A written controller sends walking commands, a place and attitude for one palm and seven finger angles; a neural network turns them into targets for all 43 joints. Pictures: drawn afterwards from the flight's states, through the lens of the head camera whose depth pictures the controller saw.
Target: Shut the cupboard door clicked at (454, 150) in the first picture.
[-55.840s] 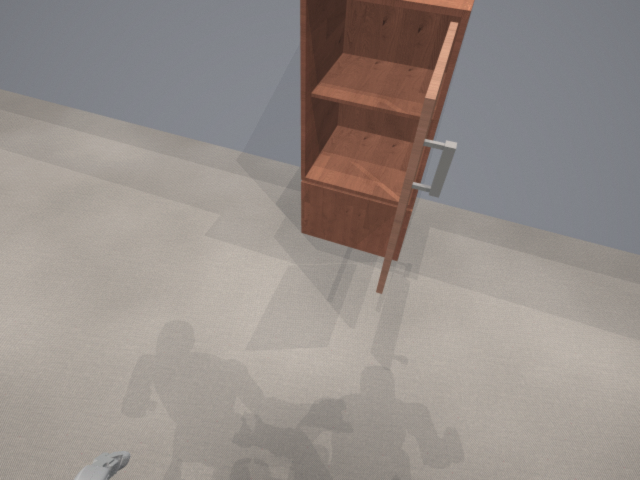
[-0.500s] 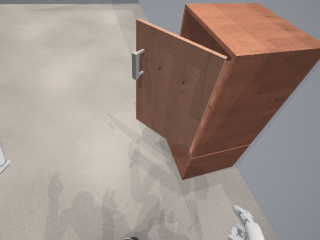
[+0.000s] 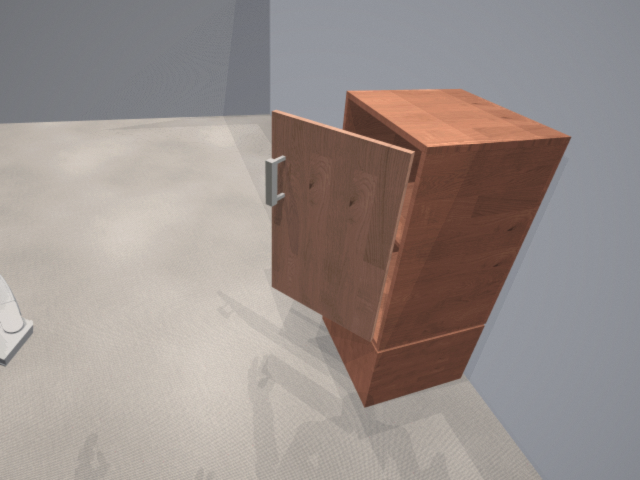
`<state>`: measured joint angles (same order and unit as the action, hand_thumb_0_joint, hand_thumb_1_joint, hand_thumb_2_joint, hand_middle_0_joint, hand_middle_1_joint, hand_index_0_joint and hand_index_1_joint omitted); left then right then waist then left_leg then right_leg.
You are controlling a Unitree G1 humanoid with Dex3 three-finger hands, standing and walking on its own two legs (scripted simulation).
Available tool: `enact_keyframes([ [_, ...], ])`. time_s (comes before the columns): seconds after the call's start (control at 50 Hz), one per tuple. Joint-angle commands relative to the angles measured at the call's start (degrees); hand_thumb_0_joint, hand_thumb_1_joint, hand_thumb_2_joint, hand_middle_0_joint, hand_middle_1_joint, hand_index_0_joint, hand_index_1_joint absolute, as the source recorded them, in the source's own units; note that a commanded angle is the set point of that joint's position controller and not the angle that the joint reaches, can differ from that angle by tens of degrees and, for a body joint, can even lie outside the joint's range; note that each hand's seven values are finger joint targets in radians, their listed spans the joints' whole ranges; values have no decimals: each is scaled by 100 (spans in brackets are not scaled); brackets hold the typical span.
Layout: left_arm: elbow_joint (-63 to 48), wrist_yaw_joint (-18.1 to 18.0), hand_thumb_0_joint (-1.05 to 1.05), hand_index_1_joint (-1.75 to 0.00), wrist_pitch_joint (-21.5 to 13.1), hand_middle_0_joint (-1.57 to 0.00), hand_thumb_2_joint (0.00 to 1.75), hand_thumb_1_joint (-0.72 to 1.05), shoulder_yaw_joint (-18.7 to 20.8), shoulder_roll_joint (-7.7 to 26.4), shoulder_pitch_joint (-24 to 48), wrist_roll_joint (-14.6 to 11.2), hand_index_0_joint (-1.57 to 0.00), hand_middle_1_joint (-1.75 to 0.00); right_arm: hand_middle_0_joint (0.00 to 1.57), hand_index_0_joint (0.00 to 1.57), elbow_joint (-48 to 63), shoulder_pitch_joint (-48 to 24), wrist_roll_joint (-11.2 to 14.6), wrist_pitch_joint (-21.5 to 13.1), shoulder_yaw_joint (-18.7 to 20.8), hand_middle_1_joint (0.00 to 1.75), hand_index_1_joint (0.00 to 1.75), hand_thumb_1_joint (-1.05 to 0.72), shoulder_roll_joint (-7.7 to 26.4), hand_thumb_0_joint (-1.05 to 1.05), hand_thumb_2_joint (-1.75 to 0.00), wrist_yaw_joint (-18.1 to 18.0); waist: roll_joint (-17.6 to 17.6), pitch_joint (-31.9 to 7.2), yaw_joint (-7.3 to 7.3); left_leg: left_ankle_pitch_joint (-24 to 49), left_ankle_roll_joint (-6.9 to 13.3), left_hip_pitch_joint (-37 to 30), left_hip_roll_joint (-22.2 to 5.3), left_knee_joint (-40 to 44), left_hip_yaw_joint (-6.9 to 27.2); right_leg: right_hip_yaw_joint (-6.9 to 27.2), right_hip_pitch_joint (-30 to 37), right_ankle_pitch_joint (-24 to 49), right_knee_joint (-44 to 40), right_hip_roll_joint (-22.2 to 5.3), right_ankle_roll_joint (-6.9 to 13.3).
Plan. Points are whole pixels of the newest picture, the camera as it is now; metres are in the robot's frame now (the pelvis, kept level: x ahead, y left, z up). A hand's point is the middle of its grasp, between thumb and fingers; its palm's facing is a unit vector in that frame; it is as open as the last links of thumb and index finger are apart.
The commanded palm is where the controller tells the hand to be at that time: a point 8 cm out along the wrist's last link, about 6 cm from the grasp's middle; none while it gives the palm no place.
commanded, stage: stop stepping back and stand still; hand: left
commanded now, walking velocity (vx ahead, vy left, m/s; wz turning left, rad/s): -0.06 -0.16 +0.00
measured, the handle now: (276, 180) +0.88 +0.17 +0.01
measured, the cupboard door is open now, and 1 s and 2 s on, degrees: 36 36 36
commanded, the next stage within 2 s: let the arm hang, fingers relaxed in 0.42 s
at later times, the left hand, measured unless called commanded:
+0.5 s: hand out of the picture +0.14 +0.32 +0.19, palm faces +0.58 -0.74 -0.35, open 7.4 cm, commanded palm none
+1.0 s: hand out of the picture -0.03 +0.22 -0.14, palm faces +0.07 -0.97 -0.23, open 7.1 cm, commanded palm none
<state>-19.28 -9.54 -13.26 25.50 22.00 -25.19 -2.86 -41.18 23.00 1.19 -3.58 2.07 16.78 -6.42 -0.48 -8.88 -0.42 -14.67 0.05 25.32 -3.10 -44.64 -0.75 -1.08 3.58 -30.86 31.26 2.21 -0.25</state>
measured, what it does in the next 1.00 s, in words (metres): steps on the spot: right foot, then left foot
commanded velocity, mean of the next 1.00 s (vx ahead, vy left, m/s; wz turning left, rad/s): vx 0.06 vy -0.04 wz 0.00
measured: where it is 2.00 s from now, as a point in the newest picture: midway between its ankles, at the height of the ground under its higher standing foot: outside the picture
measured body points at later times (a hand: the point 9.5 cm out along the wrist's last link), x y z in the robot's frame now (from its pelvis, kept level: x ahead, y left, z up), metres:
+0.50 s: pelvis -0.05 +0.02 +0.03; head -0.10 +0.01 +0.48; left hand +0.11 +0.36 +0.21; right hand +0.08 -0.22 -0.07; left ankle +0.01 +0.17 -0.67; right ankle -0.11 -0.06 -0.71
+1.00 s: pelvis -0.08 +0.03 +0.03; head -0.07 +0.03 +0.48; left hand -0.04 +0.27 -0.12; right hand -0.04 -0.20 -0.13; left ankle -0.06 +0.15 -0.71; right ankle -0.08 -0.05 -0.71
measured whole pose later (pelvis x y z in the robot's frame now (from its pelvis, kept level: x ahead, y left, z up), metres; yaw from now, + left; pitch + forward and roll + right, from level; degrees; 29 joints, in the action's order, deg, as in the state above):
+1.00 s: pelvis -0.08 +0.03 +0.03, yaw +2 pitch -1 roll +0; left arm 53.3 -1.9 1.3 1.3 10.7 -15.8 0.8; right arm -57.1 15.8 -1.1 1.4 -0.1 9.6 -1.6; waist -0.1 1.9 0.4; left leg -14.2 -0.6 14.2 -1.8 -29.8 -2.2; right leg -4.7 -11.6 -16.3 29.2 1.7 3.3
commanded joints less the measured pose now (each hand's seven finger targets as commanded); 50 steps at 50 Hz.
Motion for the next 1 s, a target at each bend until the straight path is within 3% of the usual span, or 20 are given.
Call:
enact_keyframes([
  [0.0, -1418, -31, 0, -30, -296, -20, 90, 90, -224, 1100, 2122, 140, -20, -30, 20, 20, 1199, -1449, -55, -716, 116, 30, 30, -90, 563, 0, -90, -69, -1409, 1864, 217, 931, 315, -1519, -340, 1965, 930, -11, -2874, 1787, 458, -300, 144],
  [0.04, -2575, -37, 0, -30, -494, -20, 90, 90, 405, 1611, 1279, 41, -20, -30, 20, 20, 1283, -1325, -160, -908, 76, 30, 30, -90, 356, 0, -90, 79, -2146, 523, 89, 839, 500, -1924, -1126, 2836, 2400, 196, -2472, 248, 1639, 78, 118],
  [0.06, -3080, -12, 0, -30, -558, -20, 90, 90, 543, 1605, 1016, -39, -20, -30, 20, 20, 1329, -1334, -182, -969, 88, 30, 30, -90, 244, 0, -90, 166, -1667, 114, 120, -282, 461, -1688, -1277, 3229, 2709, 356, -2134, -23, 2019, 83, 90],
  [0.14, -3557, -45, 0, -30, -458, -20, 90, 90, 1452, 1890, -1217, -259, -20, -30, 20, 20, 1509, -1402, -257, -903, 146, 30, 30, -90, 199, 0, -90, 393, -1512, -840, -104, -1663, 18, -1286, -941, 3662, 1289, -274, -1215, 58, 1232, 244, 138],
  [0.22, -2700, -3, 0, -30, -131, -20, 90, 90, 1218, 1462, -1740, -358, -20, -30, 20, 20, 1543, -1440, -224, -470, 38, 30, 30, -90, 75, 0, -90, 359, -1946, -322, 92, -1943, -401, -312, -461, 3210, 127, -811, -362, 109, -408, 414, 304],
  [0.26, -1914, 9, 0, -30, 149, -20, 90, 90, 1006, 1284, -1627, -331, -20, -30, 20, 20, 1488, -1414, -168, -192, 32, 30, 30, -90, 9, 0, -90, 271, -444, 217, 159, -1589, -326, 124, -110, 1347, -293, 327, -883, -137, -1368, -492, 667],
  [0.28, -1667, -12, 0, -30, 209, -20, 90, 90, 1021, 1446, -1208, -285, -20, -30, 20, 20, 1404, -1394, -148, -40, 29, 30, 30, -90, 30, 0, -90, 236, 880, 654, 154, -1096, -258, 431, 111, -402, -266, 2082, -1860, -1016, -2250, -1779, 1155],
  [0.3, -1573, -58, 0, -30, 211, -20, 90, 90, 940, 1484, -614, -290, -20, -30, 20, 20, 1348, -1478, -139, -8, -27, 30, 30, -90, 99, 0, -90, 208, 1164, 1231, 104, -902, -181, 1104, 78, -1383, 85, 2551, -2202, -590, -2653, -2438, 1480],
  [0.4, 11, -49, 0, -30, 280, -20, 90, 90, 29, 808, 538, -51, -20, -30, 20, 20, 1134, -1504, -62, -149, -135, 30, 30, -90, 154, 0, -90, 156, 925, 1427, 196, -199, -70, 655, -112, -480, -170, 667, -2115, 1042, -1736, -1456, 817],
  [0.48, -1191, -127, 0, -30, 111, -20, 90, 90, -604, 709, 1796, 142, -20, -30, 20, 20, 1145, -1773, -123, -463, -51, 30, 30, -90, 193, 0, -90, 19, 792, 1459, -4, -92, 91, -469, 123, 603, -618, 556, -2129, 1764, -1609, -1422, 709],
  [0.5, 2854, 633, 0, -30, 1062, -20, 90, 90, -1885, -235, 619, 534, -20, -30, 20, 20, 290, -1297, -286, -420, 12, 30, 30, -90, 575, 0, -90, 690, 288, 1660, 370, 1123, 38, -522, -302, 797, -723, -811, -2462, 3996, 40, -1727, 454],
  [0.52, 2995, 864, 0, -30, 1419, -20, 90, 90, -1981, -480, 109, 339, -20, -30, 20, 20, 496, -934, -194, -22, -70, 30, 30, -90, 377, 0, -90, 724, -204, 903, 230, 2678, 216, -1508, -276, 924, 99, -358, -2871, 3328, 940, -1000, 150],
  [0.56, 3086, 856, 0, -30, 1541, -20, 90, 90, -2165, -874, 133, 354, -20, -30, 20, 20, 461, -702, -282, 134, 20, 30, 30, -90, 791, 0, -90, 633, -1345, 361, 181, 4493, 1053, -1697, -1682, 1709, 1361, -500, -3163, -496, 2455, -369, -121],
  [0.6, 3400, 861, 0, -30, 1499, -20, 90, 90, -2285, -709, 465, 384, -20, -30, 20, 20, 588, -863, -434, 198, -13, 30, 30, -90, 933, 0, -90, 566, -673, 409, 144, 3995, 1256, -1299, -1698, 1816, 1687, 11, -2981, -777, 2422, -371, -70],
  [0.66, 4532, 905, 0, -30, 1443, -20, 90, 90, -2232, -303, 398, 363, -20, -30, 20, 20, 492, -1430, -334, 293, -101, 30, 30, -90, 679, 0, -90, 517, -219, -4, -199, 1981, 593, -502, -862, 1456, 742, -63, -1259, 1404, 321, -416, -55],
  [0.7, 5133, 902, 0, -30, 1356, -20, 90, 90, -2170, 309, 540, 426, -20, -30, 20, 20, 412, -1511, -248, 465, -132, 30, 30, -90, 119, 0, -90, 554, 1223, 371, -80, -1074, -90, 2, 279, 436, -54, 1853, -1825, 981, -1437, -1790, 456],
  [0.72, 5388, 894, 0, -30, 1336, -20, 90, 90, -2204, 271, 918, 439, -20, -30, 20, 20, 168, -1477, -297, 511, -77, 30, 30, -90, 180, 0, -90, 556, 1231, 783, -27, -1387, -82, -204, 245, -51, 22, 2104, -2505, 176, -1868, -2022, 856],
  [0.82, 6189, 789, 0, -30, 1198, -20, 90, 90, -2189, -461, 954, 427, -20, -30, 20, 20, -684, -670, -294, 409, -67, 30, 30, -90, -247, 0, -90, 546, -98, 335, 206, 798, -10, -976, 58, 1240, 79, 759, -1359, 4073, -380, -1333, 757],
  [0.86, 6472, 749, 0, -30, 1216, -20, 90, 90, -2289, -698, 724, 356, -20, -30, 20, 20, -914, -613, -271, 298, -58, 30, 30, -90, -28, 0, -90, 494, -269, 40, 46, 2796, 167, -1706, -422, 1618, 503, 269, -1379, 3709, -213, -826, 334],
  [0.98, 7260, 780, 0, -30, 1306, -20, 90, 90, -2347, -654, 750, 340, -20, -30, 20, 20, -1439, -658, -233, 366, -111, 30, 30, -90, -155, 0, -90, 416, -219, 891, 30, 1124, 130, -1376, -359, 2230, 347, 403, -1358, 2557, -1061, -747, 308],
])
